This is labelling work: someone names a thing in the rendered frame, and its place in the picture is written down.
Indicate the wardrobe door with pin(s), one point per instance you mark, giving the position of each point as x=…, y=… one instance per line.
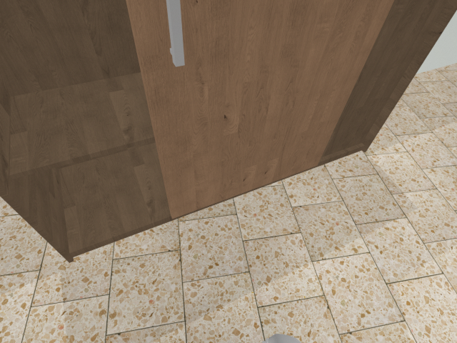
x=403, y=32
x=262, y=89

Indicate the handle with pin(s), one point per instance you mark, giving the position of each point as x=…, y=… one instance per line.
x=175, y=29

